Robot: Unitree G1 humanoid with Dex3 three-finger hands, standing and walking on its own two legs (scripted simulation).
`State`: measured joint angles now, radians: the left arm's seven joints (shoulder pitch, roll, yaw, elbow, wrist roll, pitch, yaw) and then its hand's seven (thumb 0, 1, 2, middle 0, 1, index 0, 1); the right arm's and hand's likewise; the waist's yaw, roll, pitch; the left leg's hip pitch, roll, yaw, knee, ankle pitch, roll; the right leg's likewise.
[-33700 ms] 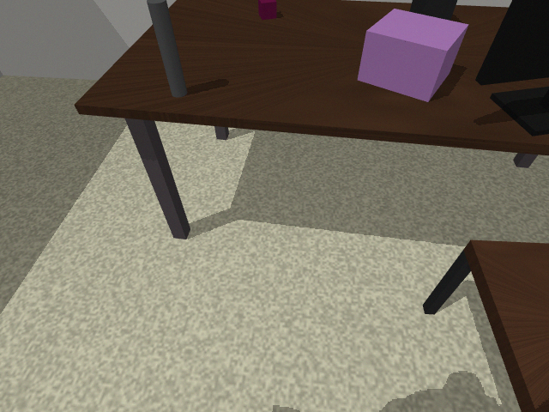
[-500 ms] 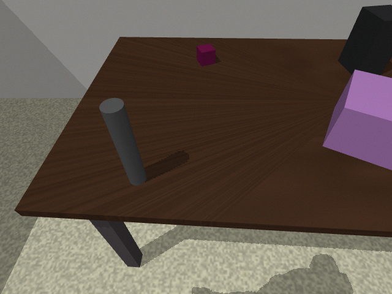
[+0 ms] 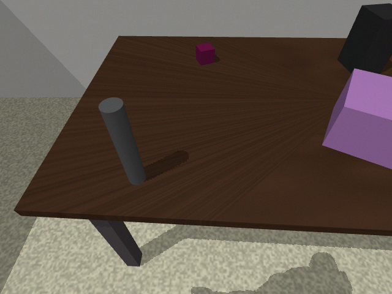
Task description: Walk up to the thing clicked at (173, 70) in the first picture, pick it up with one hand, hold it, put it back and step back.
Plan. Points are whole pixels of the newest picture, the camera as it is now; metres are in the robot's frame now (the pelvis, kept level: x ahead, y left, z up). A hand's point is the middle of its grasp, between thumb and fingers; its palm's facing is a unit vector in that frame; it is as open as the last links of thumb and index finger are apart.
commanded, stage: stand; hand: left
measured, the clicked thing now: (126, 147) +0.41 +0.18 +0.07
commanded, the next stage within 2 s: step back in 0.68 s
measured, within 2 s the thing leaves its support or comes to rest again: neither
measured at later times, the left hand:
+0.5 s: hand out of the picture +0.07 +0.25 -0.16, palm faces -0.03 -0.94 -0.35, open 7.3 cm
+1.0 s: hand out of the picture +0.08 +0.29 -0.18, palm faces -0.05 -0.92 -0.39, open 7.3 cm
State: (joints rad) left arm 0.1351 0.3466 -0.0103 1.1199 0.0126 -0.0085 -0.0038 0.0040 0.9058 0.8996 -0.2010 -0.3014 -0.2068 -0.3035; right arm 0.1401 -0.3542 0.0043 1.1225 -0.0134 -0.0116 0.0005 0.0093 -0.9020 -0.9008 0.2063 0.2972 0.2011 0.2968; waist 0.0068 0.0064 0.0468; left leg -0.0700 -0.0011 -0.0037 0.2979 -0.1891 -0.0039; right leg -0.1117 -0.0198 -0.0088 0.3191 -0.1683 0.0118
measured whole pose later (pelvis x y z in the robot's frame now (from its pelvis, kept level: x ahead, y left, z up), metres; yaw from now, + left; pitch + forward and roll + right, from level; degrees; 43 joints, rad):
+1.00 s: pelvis -0.06 +0.03 -0.03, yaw +1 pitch -1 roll +1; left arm 0.04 0.41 0.04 0.91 0.03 0.05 0.01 0.00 0.90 0.90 -0.20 -0.30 -0.21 -0.30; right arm 0.13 -0.42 -0.07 0.94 0.00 0.04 0.01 0.01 -0.90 -0.90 0.21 0.30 0.20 0.30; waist -0.01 -0.04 0.17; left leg -0.30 -0.03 -0.03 0.74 -0.40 0.04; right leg -0.38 -0.07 0.01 0.64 -0.24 0.03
